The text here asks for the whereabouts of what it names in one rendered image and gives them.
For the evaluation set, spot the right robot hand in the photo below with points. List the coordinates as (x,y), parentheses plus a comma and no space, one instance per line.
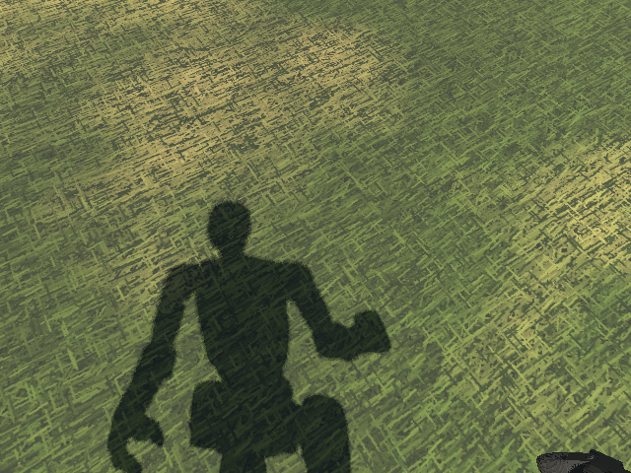
(578,462)

